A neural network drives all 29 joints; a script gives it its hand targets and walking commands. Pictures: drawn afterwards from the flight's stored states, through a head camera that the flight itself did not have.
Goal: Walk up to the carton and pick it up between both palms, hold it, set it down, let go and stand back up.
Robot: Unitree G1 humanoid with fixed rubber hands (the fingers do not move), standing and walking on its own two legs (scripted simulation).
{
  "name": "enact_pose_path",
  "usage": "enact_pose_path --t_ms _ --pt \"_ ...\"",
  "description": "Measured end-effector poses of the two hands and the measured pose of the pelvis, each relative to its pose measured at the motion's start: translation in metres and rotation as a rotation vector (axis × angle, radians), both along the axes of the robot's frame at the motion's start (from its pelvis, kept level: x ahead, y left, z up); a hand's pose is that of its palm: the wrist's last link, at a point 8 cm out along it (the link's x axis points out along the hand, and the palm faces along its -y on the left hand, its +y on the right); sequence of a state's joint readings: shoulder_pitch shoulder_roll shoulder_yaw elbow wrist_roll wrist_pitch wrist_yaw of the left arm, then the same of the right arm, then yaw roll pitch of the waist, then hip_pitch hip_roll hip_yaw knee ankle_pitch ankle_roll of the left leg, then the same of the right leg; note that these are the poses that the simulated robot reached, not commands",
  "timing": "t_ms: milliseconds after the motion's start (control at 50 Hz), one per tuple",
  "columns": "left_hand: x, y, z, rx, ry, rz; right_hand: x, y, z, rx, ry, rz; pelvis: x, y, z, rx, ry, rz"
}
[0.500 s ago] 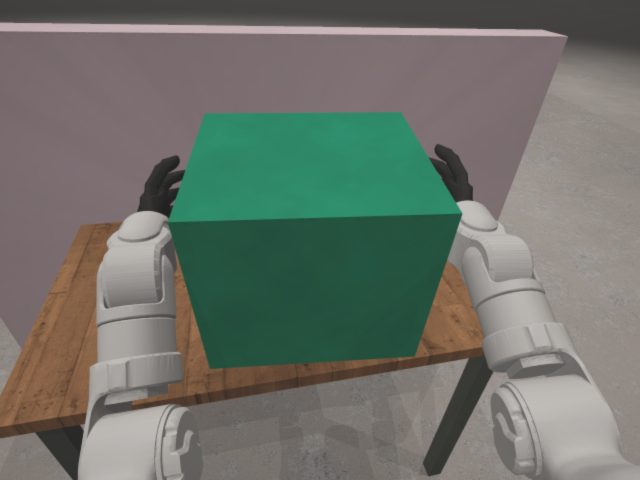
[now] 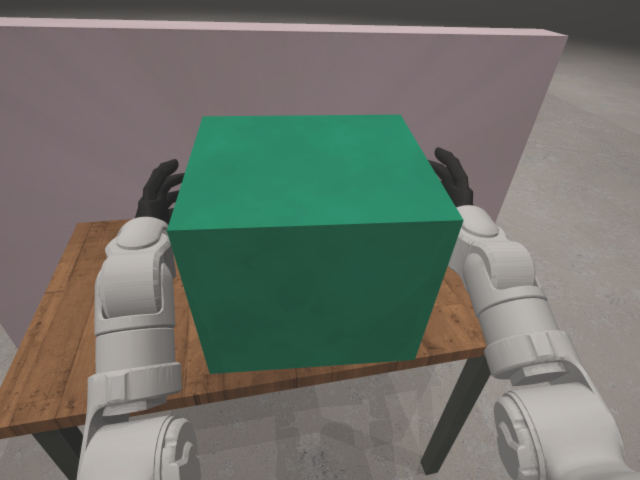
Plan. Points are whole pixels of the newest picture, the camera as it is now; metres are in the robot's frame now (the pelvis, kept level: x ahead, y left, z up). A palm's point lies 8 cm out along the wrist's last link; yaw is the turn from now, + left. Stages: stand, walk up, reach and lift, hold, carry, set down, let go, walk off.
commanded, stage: hold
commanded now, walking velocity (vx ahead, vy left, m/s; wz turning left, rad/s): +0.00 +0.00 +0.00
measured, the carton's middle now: (309, 238) +0.38 +0.01 +0.18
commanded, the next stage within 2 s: none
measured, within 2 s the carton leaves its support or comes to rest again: neither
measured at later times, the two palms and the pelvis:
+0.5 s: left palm (158, 224) +0.36 +0.18 +0.22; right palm (456, 212) +0.36 -0.17 +0.23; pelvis +0.00 +0.00 +0.00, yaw +0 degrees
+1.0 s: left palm (157, 220) +0.36 +0.18 +0.22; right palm (452, 208) +0.37 -0.17 +0.23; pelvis +0.00 +0.00 +0.00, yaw +0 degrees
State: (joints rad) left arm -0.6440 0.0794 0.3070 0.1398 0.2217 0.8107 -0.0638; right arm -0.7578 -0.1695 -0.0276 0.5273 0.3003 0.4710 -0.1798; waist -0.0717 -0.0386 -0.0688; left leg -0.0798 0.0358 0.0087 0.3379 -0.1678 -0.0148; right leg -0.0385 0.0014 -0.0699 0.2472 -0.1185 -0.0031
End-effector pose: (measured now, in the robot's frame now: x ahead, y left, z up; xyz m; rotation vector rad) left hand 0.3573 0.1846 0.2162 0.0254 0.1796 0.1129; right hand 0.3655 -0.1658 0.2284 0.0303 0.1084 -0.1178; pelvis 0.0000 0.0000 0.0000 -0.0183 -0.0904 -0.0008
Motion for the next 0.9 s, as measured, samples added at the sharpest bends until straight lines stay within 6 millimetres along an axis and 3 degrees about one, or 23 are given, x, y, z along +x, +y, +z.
enact_pose_path --t_ms 900 --pt "0.0065 -0.0002 0.0036 0.009 0.004 -0.004 0.0051 -0.0003 0.0005 -0.009 0.005 -0.001 0.0003 -0.0002 0.0004 0.002 0.005 0.002"
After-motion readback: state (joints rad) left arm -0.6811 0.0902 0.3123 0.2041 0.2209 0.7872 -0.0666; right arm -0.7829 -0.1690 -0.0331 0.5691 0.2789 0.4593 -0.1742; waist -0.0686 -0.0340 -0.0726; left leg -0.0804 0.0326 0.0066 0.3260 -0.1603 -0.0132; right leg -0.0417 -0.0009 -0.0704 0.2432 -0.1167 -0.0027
